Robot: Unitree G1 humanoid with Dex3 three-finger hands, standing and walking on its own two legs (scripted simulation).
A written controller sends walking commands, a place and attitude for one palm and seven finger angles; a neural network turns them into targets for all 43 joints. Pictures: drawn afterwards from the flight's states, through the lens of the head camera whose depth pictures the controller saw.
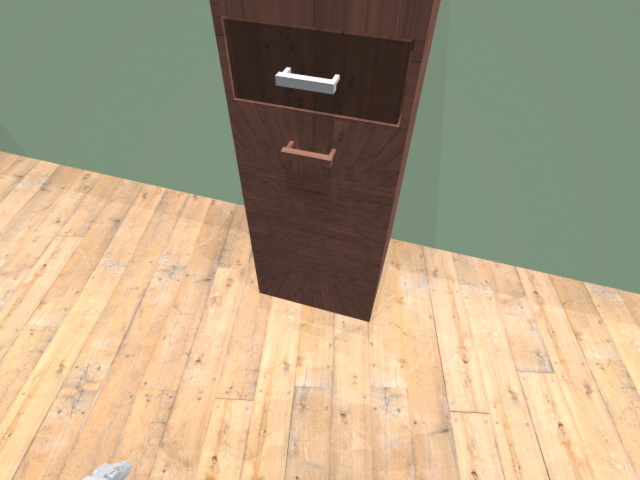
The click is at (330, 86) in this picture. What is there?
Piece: drawer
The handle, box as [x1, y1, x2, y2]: [275, 67, 339, 93]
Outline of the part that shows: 275,75 276,85 327,93 334,92 335,85 339,79 339,75 336,74 332,79 292,74 290,72 290,68 286,67 282,72 278,72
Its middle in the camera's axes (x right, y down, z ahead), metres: -0.03 -0.33 +0.80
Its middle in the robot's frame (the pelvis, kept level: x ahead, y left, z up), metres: +0.83 +0.07 +0.12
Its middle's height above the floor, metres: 0.89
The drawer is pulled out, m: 0.00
